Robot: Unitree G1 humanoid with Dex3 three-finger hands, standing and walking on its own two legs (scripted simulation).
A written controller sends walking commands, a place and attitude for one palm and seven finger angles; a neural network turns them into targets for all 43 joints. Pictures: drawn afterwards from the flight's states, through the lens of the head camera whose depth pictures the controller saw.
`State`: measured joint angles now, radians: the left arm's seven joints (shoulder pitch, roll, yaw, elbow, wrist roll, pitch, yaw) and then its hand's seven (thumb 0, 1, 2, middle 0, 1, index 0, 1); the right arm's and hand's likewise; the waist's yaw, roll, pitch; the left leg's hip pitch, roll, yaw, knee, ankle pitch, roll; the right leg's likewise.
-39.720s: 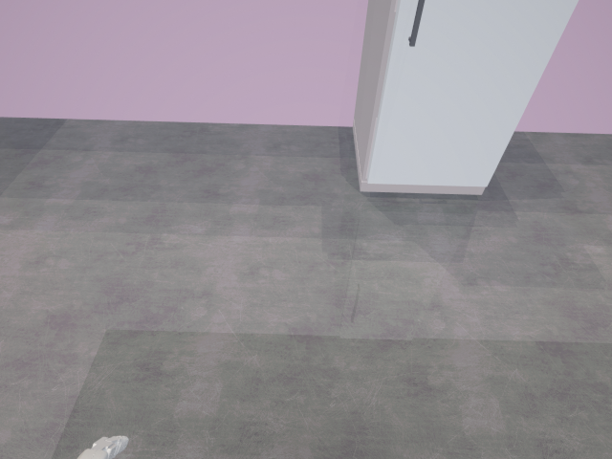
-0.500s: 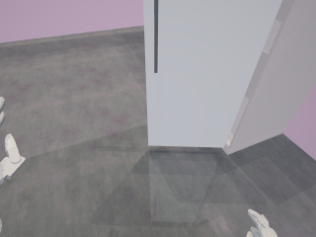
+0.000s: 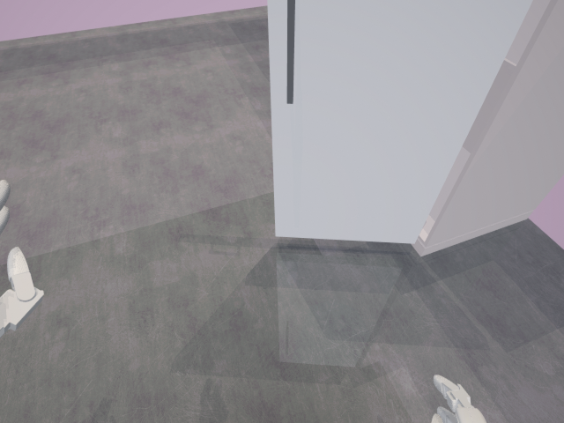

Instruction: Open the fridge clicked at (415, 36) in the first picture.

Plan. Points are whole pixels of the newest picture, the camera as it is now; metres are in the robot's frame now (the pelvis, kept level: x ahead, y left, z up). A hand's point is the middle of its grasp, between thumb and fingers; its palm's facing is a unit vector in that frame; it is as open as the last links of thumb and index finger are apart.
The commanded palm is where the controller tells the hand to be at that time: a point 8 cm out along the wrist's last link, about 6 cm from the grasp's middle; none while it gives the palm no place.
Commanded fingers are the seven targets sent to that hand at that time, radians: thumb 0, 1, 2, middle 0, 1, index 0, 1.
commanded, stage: stop stepping back and stand still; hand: left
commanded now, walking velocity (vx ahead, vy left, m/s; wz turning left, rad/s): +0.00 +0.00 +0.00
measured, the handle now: (291, 12) +0.90 +0.04 +0.20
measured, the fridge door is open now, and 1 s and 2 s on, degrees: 65 65 65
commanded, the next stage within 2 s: let the arm hang, fingers relaxed in 0.74 s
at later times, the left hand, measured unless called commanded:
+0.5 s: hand (9, 296) +0.20 +0.30 +0.16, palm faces +0.42 -0.77 -0.47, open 7.4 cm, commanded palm +0.15 +0.33 +0.18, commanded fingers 0.00 0.90 0.90 -0.20 -0.30 -0.20 -0.30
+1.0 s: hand (83, 390) +0.17 +0.30 -0.05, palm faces +0.04 -0.90 -0.44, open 7.4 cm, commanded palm none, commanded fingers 0.00 0.90 0.90 -0.20 -0.30 -0.20 -0.30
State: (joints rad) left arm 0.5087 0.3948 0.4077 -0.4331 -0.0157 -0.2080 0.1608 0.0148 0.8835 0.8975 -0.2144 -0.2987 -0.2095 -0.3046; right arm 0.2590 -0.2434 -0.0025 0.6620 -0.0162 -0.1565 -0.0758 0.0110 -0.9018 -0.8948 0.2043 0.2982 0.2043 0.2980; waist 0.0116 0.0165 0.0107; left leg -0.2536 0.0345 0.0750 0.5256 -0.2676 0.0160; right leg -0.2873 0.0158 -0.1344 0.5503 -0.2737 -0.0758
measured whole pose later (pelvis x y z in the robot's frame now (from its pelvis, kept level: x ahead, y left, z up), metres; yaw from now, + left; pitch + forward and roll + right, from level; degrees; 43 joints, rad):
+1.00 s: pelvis -0.03 +0.06 -0.01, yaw +0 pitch +0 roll +0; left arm 0.25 0.34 0.09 0.38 0.03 0.03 0.01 0.01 0.90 0.90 -0.20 -0.30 -0.19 -0.30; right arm 0.13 -0.34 0.00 0.78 -0.02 -0.04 0.01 0.01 -0.90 -0.89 0.20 0.30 0.20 0.30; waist -0.01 0.07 0.00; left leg -0.34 -0.03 0.11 0.61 -0.28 0.08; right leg -0.37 -0.06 -0.09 0.62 -0.26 0.00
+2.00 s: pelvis +0.01 +0.02 +0.02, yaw +0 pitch -1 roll +0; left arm 0.06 0.31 -0.01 1.11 0.02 -0.02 -0.01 0.01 0.90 0.90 -0.20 -0.30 -0.20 -0.30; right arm 0.08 -0.34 0.01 1.12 -0.02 -0.01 0.00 0.00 -0.90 -0.89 0.20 0.30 0.20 0.30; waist -0.01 0.01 0.04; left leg -0.10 -0.01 0.09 0.29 -0.18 0.03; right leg -0.14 -0.01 -0.11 0.33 -0.18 -0.03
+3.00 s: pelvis +0.02 +0.01 +0.02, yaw -1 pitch -1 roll +0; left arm 0.09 0.32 0.00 1.14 0.01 -0.02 0.00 0.01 0.90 0.90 -0.20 -0.30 -0.20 -0.30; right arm 0.13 -0.33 0.01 1.14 -0.02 0.00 0.00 0.00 -0.90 -0.89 0.20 0.30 0.20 0.30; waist -0.02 0.01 0.04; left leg -0.07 0.02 0.09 0.28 -0.19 0.01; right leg -0.09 0.02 -0.11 0.28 -0.17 -0.05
